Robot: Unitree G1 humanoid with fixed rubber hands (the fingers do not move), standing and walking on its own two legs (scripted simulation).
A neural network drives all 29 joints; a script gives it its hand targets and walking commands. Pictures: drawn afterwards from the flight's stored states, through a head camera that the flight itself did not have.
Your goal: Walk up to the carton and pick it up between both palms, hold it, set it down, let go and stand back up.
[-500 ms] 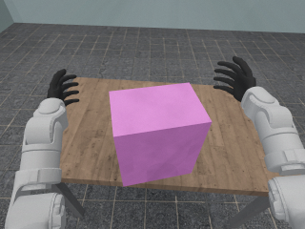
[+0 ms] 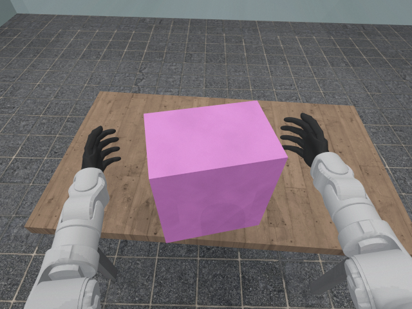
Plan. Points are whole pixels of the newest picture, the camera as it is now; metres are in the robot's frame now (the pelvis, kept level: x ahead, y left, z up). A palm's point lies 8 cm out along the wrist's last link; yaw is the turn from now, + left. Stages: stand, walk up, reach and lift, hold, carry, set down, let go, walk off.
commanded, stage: reach and lift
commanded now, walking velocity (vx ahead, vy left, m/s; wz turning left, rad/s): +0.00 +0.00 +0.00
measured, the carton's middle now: (208, 176) +0.40 +0.02 -0.01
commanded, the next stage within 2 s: none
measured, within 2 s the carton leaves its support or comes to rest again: neither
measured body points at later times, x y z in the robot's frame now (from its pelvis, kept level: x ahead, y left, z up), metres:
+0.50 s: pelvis +0.01 +0.00 -0.01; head +0.03 +0.00 +0.44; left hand +0.38 +0.25 +0.05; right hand +0.42 -0.16 +0.07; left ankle -0.01 +0.15 -0.75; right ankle +0.03 -0.10 -0.75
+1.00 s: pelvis +0.00 +0.00 -0.01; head +0.03 -0.01 +0.44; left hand +0.38 +0.21 +0.03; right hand +0.42 -0.15 +0.05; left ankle -0.01 +0.15 -0.75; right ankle +0.03 -0.10 -0.75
